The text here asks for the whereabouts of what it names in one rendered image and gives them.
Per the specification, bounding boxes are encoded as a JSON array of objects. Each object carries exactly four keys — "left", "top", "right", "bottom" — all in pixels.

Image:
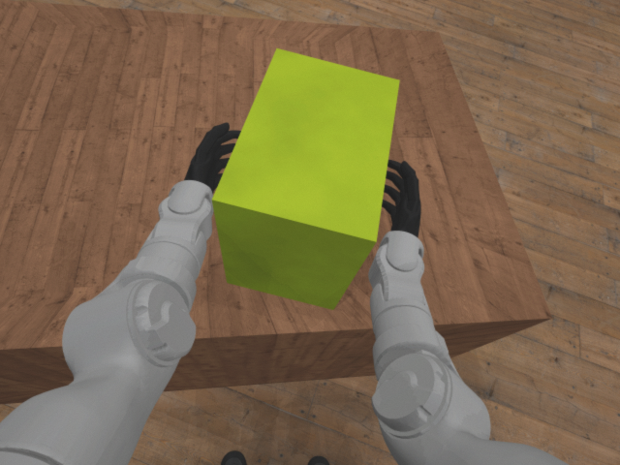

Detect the left robot forearm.
[{"left": 62, "top": 180, "right": 214, "bottom": 362}]

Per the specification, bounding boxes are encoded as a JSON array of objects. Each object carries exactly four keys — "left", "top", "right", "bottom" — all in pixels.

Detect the pedestal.
[{"left": 0, "top": 0, "right": 552, "bottom": 404}]

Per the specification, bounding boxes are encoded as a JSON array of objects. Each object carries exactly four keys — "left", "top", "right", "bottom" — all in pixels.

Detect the right robot hand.
[{"left": 382, "top": 160, "right": 421, "bottom": 237}]

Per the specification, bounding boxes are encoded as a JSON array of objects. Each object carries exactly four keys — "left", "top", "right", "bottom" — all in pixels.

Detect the right robot upper arm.
[{"left": 371, "top": 353, "right": 569, "bottom": 465}]

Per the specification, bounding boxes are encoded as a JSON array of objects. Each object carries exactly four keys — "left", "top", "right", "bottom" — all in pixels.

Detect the left robot upper arm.
[{"left": 0, "top": 280, "right": 196, "bottom": 465}]

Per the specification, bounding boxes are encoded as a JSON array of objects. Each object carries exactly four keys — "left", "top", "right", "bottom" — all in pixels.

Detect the right robot forearm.
[{"left": 368, "top": 231, "right": 464, "bottom": 383}]

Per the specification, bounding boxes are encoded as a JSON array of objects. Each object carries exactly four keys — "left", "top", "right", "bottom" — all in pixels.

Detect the left robot hand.
[{"left": 184, "top": 122, "right": 241, "bottom": 194}]

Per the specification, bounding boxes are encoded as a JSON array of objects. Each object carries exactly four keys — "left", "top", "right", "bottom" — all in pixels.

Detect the carton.
[{"left": 212, "top": 48, "right": 400, "bottom": 310}]

